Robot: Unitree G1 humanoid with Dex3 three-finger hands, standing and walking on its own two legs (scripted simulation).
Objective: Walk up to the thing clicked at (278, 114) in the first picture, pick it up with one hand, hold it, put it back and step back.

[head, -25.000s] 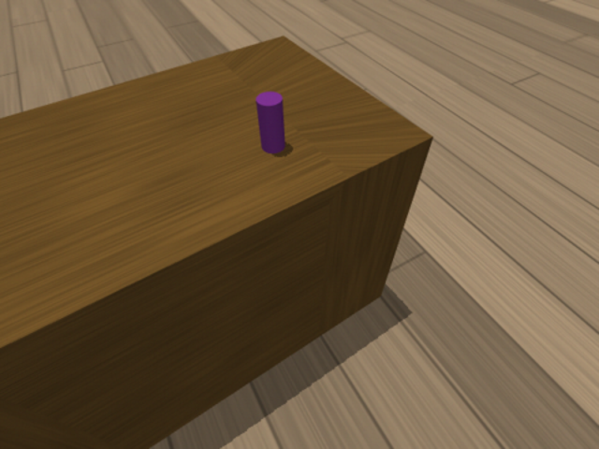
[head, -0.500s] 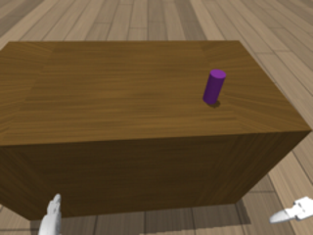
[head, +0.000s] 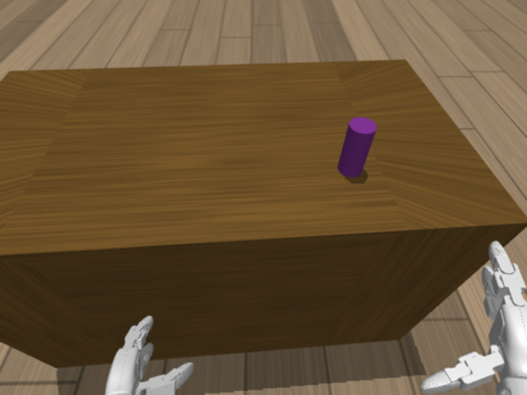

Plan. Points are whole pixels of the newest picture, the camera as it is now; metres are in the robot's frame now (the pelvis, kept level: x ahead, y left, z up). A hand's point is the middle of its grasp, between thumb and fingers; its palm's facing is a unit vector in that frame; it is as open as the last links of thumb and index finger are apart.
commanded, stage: home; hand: right
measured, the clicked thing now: (355, 148) +0.54 -0.19 +0.04
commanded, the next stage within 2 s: none
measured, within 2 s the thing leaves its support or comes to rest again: neither
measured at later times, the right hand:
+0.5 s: hand (374, 353) +0.19 -0.17 -0.10, palm faces +0.10 +0.97 -0.23, open 17.3 cm
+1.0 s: hand out of the picture +0.13 -0.23 -0.13, palm faces -0.04 +0.92 -0.38, open 17.4 cm
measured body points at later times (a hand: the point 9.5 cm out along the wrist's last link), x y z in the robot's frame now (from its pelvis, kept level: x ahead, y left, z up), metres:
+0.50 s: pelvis +0.02 +0.01 +0.00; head +0.05 +0.00 +0.44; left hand +0.16 +0.24 -0.11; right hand +0.18 -0.22 -0.08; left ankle +0.00 +0.14 -0.73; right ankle +0.01 -0.13 -0.73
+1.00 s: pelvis +0.01 +0.01 +0.00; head +0.01 +0.01 +0.45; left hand +0.13 +0.29 -0.12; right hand +0.13 -0.28 -0.11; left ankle +0.00 +0.14 -0.73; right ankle +0.01 -0.13 -0.73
